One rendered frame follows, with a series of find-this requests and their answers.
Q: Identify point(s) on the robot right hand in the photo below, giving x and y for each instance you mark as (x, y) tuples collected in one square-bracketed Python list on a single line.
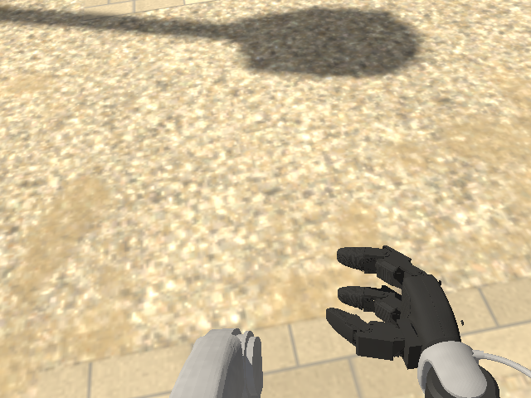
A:
[(412, 322)]

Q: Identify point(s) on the robot right forearm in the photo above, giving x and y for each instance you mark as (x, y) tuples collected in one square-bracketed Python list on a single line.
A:
[(448, 370)]

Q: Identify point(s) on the robot left thigh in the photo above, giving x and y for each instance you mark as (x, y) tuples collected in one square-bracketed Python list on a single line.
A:
[(222, 364)]

